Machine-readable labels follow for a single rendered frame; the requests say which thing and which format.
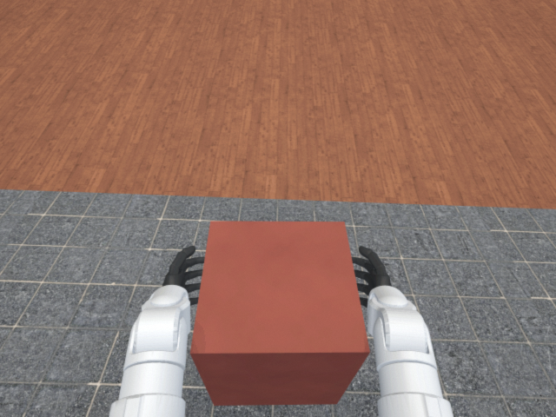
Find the right robot hand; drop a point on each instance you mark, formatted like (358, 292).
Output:
(377, 275)

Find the left robot hand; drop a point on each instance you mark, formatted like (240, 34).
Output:
(178, 276)

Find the robot left forearm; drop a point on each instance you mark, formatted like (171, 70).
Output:
(156, 358)

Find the carton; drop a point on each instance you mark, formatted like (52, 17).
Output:
(278, 319)

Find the robot right forearm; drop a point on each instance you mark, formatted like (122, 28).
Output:
(409, 382)

